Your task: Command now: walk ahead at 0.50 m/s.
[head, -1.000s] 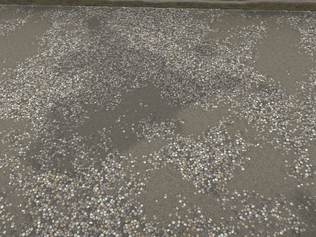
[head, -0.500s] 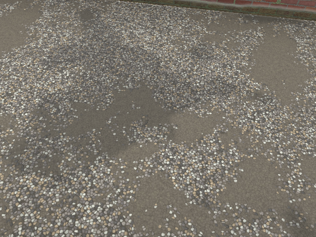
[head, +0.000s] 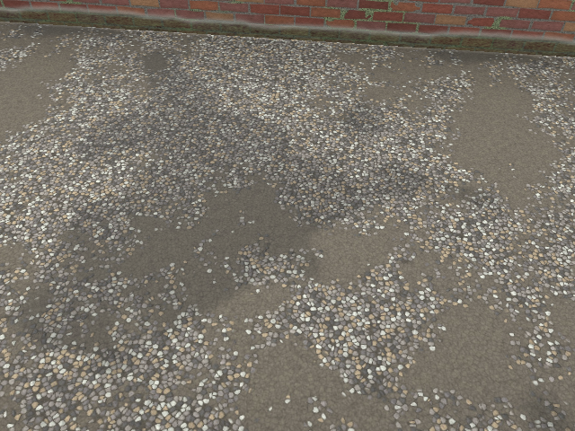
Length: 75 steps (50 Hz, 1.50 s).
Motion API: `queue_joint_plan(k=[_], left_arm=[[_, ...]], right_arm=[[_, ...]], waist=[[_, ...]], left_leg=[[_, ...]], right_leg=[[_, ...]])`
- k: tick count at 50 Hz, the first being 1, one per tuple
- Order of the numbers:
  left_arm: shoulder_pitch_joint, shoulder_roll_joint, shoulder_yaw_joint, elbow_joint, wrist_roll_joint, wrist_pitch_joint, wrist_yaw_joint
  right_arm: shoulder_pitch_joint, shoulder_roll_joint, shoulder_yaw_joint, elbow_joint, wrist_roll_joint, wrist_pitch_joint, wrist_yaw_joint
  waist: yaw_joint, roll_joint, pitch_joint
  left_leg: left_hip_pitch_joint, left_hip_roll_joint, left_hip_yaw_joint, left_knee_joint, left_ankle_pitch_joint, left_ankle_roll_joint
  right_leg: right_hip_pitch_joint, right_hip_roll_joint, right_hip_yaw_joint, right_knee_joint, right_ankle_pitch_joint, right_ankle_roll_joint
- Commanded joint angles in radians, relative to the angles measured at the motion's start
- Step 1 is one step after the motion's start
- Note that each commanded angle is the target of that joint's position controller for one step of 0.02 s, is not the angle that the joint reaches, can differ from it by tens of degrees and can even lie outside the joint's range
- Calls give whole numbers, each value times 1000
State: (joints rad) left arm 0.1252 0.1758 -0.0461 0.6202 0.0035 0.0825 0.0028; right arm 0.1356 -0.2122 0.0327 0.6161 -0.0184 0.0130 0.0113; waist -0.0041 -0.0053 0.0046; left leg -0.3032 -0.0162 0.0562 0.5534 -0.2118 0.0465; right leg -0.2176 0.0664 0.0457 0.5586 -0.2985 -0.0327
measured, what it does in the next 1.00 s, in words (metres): shifts its weight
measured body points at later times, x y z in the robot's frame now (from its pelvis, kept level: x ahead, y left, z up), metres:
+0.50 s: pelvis +0.06 +0.01 -0.01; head +0.05 +0.01 +0.44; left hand +0.25 +0.21 -0.09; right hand +0.24 -0.20 -0.09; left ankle +0.06 +0.09 -0.73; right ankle +0.00 -0.10 -0.73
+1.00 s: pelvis +0.06 +0.01 -0.01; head +0.05 +0.01 +0.44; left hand +0.26 +0.20 -0.10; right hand +0.24 -0.20 -0.10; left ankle +0.06 +0.09 -0.73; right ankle +0.00 -0.10 -0.73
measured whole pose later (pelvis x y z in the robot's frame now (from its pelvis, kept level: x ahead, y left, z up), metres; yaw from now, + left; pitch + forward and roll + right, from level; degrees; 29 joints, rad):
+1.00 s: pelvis +0.06 +0.01 -0.01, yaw +0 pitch -1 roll +0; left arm 0.11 0.16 -0.06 0.64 0.02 0.08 0.02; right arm 0.14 -0.15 0.04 0.59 -0.02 0.06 0.00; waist -0.02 0.00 -0.01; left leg -0.29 -0.03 0.07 0.69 -0.38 0.06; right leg -0.19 0.05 0.06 0.67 -0.46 -0.03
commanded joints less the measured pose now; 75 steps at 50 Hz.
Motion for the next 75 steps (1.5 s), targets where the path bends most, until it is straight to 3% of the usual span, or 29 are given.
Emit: queue_joint_plan(k=[1,2,6,12,14,18,22,25,27,31,32,34,37,38,40,43,53,55,63,65,75], left_arm=[[-106,68,18,-106,4,-18,-3],[-107,55,11,-109,10,-16,-2],[-103,55,9,-110,18,-21,-1],[-104,60,8,-103,13,-33,4],[-104,53,5,-104,15,-27,2],[-98,63,10,-98,10,-20,1],[-74,70,9,-86,19,-23,2],[-76,69,9,-84,17,-26,0],[-48,89,18,-63,13,-22,18],[-51,83,19,-61,12,-16,24],[-92,97,20,-82,9,-5,23],[-81,104,28,-78,13,-1,24],[-90,92,28,-80,16,0,27],[-47,75,27,-58,16,-10,30],[-68,59,18,-62,22,-8,27],[-90,60,15,-69,15,-5,18],[-96,58,9,-75,15,-18,18],[-110,38,-2,-93,20,-22,4],[-93,48,-2,-91,21,-30,1],[-72,67,8,-73,18,-26,16],[-69,65,11,-68,18,-19,22]], right_arm=[[-62,-79,-18,-85,3,-11,-3],[-85,-48,-8,-105,8,-8,0],[-78,-67,-11,-114,10,-2,0],[-60,-58,-12,-125,2,1,0],[-56,-41,-5,-125,-7,0,1],[-61,-35,-4,-123,-3,-1,-3],[-48,-43,-9,-117,-4,7,-4],[-50,-39,-10,-116,-4,12,-5],[-37,-36,-15,-112,-7,25,-17],[-43,-32,-18,-108,-4,30,-23],[-86,-39,-21,-121,-13,28,-11],[-53,-32,-21,-107,-25,22,-8],[-63,-26,-22,-99,-19,19,-10],[-22,-18,-20,-86,-4,22,-24],[-64,-25,-20,-95,7,34,-27],[-81,-18,-14,-108,1,40,-20],[-70,-9,-6,-126,-5,31,-18],[-77,-12,-2,-127,-2,16,-9],[-65,-17,-2,-126,-5,11,-7],[-53,-13,-4,-125,-8,24,-17],[-49,-13,-7,-122,-5,27,-22]], waist=[[-6,66,-15],[-6,79,-25],[-2,59,-31],[-4,-16,-41],[-1,-4,-53],[-6,16,-58],[-5,4,-69],[-9,7,-69],[-14,-2,-89],[-14,3,-86],[-23,14,-36],[-27,4,-117],[-24,10,-165],[-15,1,-235],[-11,22,-142],[-9,19,-74],[-15,4,-53],[-10,20,-43],[-10,11,-59],[-15,-2,-74],[-14,9,-73]], left_leg=[[63,67,-119,-110,-154,-14],[77,74,-133,-117,-143,-10],[64,84,-159,-127,-153,3],[92,65,-127,-46,1,2],[101,64,-120,-34,49,6],[114,61,-115,-17,121,14],[115,62,-108,4,149,22],[106,57,-101,14,176,22],[87,52,-79,40,226,32],[81,47,-67,59,259,28],[41,50,-37,106,401,22],[64,50,-29,110,441,16],[101,60,-27,107,479,20],[148,63,-57,76,348,29],[98,72,-75,56,297,39],[48,70,-75,33,185,34],[41,63,-74,14,81,25],[66,69,-97,-4,56,15],[88,67,-95,-4,73,17],[68,63,-74,14,107,28],[67,63,-68,37,173,32]], right_leg=[[-102,-60,89,-108,-99,-11],[-102,-56,68,-88,-66,5],[-70,-48,43,-60,-41,11],[-55,-55,56,-57,-3,7],[-43,-55,59,-47,11,8],[-30,-52,59,-31,49,11],[-6,-49,53,-14,94,5],[11,-50,52,3,154,-1],[60,-57,58,32,253,-11],[64,-60,58,52,328,-14],[37,-82,76,70,513,-11],[75,-85,78,98,595,-13],[77,-70,62,108,556,-1],[106,-50,41,93,354,2],[66,-42,33,70,246,6],[19,-45,47,46,159,3],[-12,-53,72,11,87,-5],[-52,-45,63,-5,33,5],[-30,-46,65,-16,48,5],[14,-52,71,5,116,-6],[22,-51,66,37,191,-6]])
